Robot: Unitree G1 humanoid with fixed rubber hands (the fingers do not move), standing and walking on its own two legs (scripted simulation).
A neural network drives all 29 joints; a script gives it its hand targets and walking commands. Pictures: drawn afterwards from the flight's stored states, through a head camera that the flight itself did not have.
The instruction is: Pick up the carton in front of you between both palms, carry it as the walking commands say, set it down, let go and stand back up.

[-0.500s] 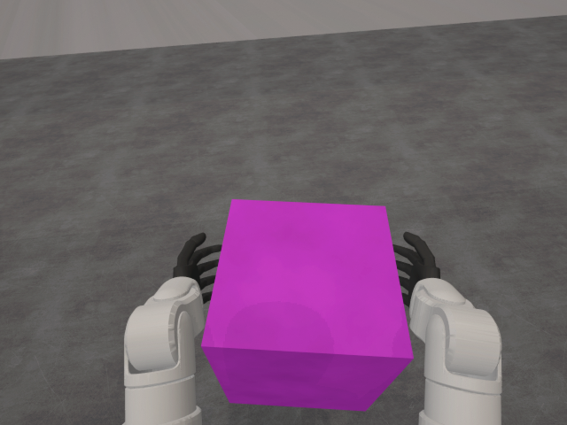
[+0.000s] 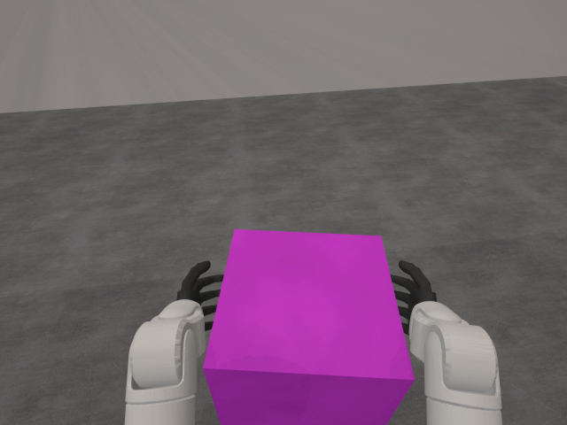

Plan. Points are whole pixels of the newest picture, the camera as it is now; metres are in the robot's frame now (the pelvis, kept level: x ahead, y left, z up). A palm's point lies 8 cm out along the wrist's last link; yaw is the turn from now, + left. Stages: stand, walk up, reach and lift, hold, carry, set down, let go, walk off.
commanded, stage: carry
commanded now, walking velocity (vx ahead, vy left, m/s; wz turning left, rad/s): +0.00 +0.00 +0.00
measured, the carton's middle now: (302, 342) +0.27 +0.00 +0.03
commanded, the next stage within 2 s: hold in 1.40 s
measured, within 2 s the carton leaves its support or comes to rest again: neither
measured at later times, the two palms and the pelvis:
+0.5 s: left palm (196, 321) +0.26 +0.14 +0.08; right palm (419, 318) +0.27 -0.16 +0.08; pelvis +0.01 -0.01 -0.01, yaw +0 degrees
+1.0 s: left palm (196, 353) +0.24 +0.15 +0.04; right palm (416, 349) +0.24 -0.15 +0.05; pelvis -0.03 -0.01 +0.00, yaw +0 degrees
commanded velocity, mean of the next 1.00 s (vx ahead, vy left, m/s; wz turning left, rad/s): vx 0.00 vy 0.00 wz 0.00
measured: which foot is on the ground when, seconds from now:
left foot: down 0.00-1.00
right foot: down 0.00-1.00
